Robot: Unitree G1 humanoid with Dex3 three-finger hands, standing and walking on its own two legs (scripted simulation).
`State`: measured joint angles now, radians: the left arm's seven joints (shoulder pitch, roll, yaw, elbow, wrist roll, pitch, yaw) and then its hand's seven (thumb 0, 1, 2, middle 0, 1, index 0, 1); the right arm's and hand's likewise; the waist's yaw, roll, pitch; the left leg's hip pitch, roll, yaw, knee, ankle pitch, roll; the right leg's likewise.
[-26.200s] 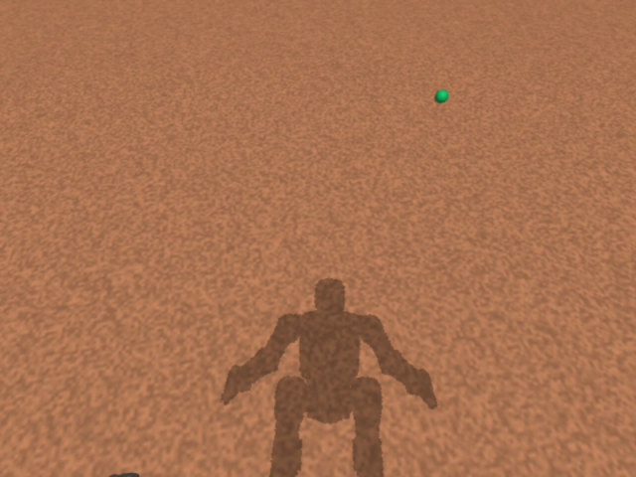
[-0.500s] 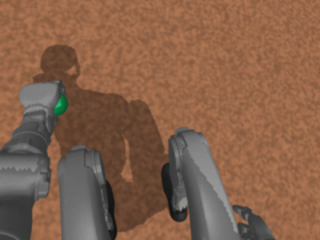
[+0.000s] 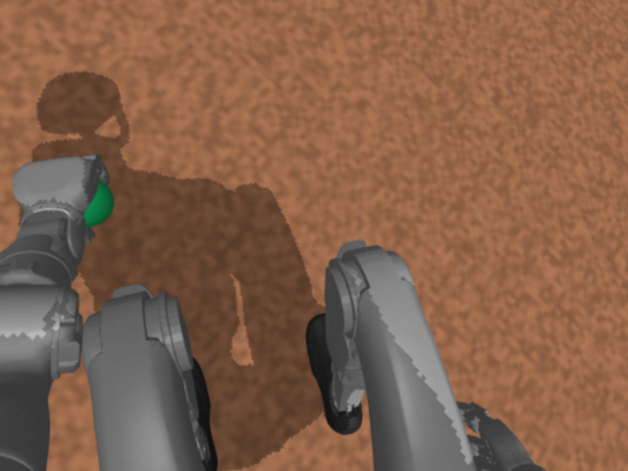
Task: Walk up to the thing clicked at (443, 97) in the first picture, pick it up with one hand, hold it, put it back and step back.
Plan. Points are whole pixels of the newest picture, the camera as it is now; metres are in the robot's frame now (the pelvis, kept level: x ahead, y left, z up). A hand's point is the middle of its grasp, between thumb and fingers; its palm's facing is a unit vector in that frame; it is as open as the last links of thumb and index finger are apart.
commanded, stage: lower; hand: left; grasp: from above
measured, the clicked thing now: (85, 201) +0.46 +0.23 -0.21
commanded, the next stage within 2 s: rest in 0.06 s
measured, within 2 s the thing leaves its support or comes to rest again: rests again in 1.14 s
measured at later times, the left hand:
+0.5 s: hand (93, 208) +0.45 +0.23 -0.25, palm faces -0.50 -0.09 -0.86, open 9.3 cm
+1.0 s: hand (97, 210) +0.46 +0.23 -0.27, palm faces -0.48 -0.09 -0.87, open 9.3 cm
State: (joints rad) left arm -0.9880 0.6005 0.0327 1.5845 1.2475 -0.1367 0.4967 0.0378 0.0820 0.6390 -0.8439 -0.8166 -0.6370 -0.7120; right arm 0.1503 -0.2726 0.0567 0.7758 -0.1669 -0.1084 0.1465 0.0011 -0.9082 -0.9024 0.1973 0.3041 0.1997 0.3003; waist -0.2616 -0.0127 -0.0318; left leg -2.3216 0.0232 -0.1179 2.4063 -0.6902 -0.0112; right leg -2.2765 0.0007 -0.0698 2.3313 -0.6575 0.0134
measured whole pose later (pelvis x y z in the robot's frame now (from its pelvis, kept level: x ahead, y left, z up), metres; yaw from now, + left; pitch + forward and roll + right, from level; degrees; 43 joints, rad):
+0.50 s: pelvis +0.01 +0.00 -0.02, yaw -3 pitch +33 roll -9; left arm -1.01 0.68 0.10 1.66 1.26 -0.16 0.59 0.04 0.12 0.64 -0.79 -0.85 -0.59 -0.72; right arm 0.13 -0.28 0.12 0.78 -0.22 -0.17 0.24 0.00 -0.90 -0.90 0.20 0.30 0.20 0.30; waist -0.31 -0.03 0.05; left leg -2.36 0.03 -0.16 2.50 -0.73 -0.01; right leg -2.31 0.02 -0.11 2.39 -0.68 0.02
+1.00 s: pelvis +0.01 +0.01 -0.03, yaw -5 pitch +31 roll -11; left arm -1.03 0.77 0.11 1.77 1.29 -0.18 0.68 0.04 0.13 0.63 -0.79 -0.85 -0.58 -0.72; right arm 0.12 -0.31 0.16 0.77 -0.25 -0.24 0.32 0.00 -0.91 -0.90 0.20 0.30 0.20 0.30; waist -0.35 -0.07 0.09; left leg -2.36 0.03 -0.20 2.54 -0.74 -0.01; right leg -2.29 0.03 -0.14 2.40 -0.67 0.03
